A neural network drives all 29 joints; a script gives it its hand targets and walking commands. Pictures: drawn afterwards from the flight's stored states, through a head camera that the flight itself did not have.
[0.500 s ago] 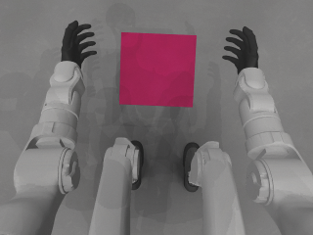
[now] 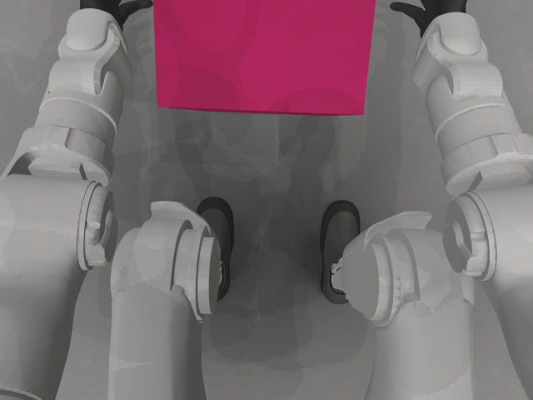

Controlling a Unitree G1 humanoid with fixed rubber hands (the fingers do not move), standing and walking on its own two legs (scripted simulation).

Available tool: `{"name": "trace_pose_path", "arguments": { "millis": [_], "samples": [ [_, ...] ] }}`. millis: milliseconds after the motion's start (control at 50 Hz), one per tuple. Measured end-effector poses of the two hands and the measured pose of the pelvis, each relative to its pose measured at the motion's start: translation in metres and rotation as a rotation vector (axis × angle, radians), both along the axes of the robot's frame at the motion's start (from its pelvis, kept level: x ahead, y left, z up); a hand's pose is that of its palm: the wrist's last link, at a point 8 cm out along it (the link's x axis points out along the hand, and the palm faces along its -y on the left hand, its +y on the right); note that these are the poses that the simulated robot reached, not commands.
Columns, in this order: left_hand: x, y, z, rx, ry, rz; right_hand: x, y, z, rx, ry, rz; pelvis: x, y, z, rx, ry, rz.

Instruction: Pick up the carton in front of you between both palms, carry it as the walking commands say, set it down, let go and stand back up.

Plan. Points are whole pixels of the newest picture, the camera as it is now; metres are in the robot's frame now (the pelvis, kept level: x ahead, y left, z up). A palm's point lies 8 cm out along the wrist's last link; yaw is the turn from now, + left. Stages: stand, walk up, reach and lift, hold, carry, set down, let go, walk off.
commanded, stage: reach and lift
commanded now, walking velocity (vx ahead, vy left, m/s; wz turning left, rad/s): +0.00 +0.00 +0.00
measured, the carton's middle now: (264, 34) +0.52 +0.05 -0.25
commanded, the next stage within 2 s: none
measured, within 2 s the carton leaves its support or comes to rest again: leaves its support in 0.84 s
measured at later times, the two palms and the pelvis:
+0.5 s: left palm (129, 7) +0.52 +0.20 -0.18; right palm (411, 9) +0.54 -0.11 -0.17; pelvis +0.01 +0.00 +0.00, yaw +0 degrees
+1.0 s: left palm out of the picture +0.51 +0.19 -0.10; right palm out of the picture +0.53 -0.11 -0.10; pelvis +0.01 +0.00 +0.00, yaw +2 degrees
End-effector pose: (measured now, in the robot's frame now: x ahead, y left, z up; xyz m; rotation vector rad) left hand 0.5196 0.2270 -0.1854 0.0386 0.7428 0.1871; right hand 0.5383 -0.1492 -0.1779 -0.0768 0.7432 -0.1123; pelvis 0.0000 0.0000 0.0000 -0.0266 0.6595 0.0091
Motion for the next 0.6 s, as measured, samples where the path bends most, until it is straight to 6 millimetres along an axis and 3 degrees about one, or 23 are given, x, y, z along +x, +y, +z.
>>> {"name": "trace_pose_path", "arguments": {
  "millis": [100, 360, 500, 600],
  "samples": [
    [0.002, -0.002, -0.008, -0.004, -0.024, -0.007, 0.008, 0.002, -0.005, 0.005, -0.020, 0.010, 0.004, 0.002, -0.008, 0.001, -0.015, -0.004],
    [0.001, -0.009, 0.012, -0.011, -0.013, -0.016, 0.000, 0.017, 0.006, 0.023, -0.001, 0.024, 0.009, 0.002, 0.000, 0.003, 0.019, 0.007],
    [0.004, -0.032, 0.009, -0.029, -0.019, -0.040, 0.002, 0.036, 0.006, 0.050, -0.013, 0.065, 0.006, 0.000, 0.003, 0.008, 0.024, 0.002],
    [0.005, -0.032, 0.009, -0.020, -0.020, -0.033, 0.002, 0.041, 0.004, 0.042, -0.019, 0.025, 0.003, -0.001, 0.004, 0.008, 0.017, 0.001]
  ]
}}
